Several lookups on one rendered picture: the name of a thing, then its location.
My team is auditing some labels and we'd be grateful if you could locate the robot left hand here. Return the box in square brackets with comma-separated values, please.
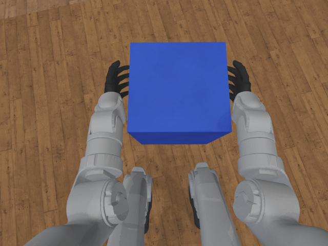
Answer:
[104, 60, 130, 99]

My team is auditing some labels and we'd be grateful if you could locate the right robot thigh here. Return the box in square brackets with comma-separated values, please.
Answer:
[188, 167, 241, 246]

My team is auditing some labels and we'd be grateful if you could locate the carton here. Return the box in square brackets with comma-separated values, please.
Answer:
[127, 42, 232, 145]

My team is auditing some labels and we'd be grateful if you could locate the robot right upper arm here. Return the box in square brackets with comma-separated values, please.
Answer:
[233, 178, 328, 246]

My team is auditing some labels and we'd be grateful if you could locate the robot right foot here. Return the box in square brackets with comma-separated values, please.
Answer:
[189, 186, 200, 229]

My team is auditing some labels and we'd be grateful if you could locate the robot right forearm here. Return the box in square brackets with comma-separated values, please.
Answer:
[231, 91, 300, 214]

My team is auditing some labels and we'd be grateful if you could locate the robot left forearm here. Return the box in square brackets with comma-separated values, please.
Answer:
[66, 92, 127, 211]

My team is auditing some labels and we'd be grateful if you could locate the robot right hand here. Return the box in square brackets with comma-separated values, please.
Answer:
[228, 60, 251, 102]

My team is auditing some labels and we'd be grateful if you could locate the robot left upper arm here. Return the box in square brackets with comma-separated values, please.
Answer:
[23, 178, 129, 246]

